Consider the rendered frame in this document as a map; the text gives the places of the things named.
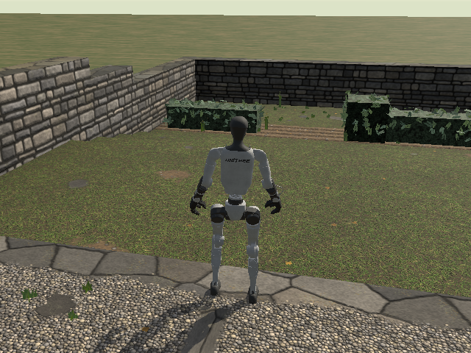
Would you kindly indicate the robot right forearm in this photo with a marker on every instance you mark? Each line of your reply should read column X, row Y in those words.
column 273, row 193

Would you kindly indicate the left robot shin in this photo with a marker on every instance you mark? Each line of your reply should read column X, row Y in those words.
column 216, row 257

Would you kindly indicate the robot left upper arm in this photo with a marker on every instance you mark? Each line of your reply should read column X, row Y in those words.
column 213, row 155

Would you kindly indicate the right robot hand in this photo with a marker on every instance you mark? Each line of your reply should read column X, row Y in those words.
column 272, row 204

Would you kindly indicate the robot left forearm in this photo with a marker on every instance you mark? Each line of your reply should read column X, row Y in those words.
column 200, row 191

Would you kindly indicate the left robot hand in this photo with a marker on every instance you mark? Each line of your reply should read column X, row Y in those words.
column 193, row 206

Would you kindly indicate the robot right upper arm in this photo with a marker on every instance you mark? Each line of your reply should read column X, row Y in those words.
column 261, row 157

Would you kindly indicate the robot right foot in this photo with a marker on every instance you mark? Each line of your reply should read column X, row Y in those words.
column 253, row 297

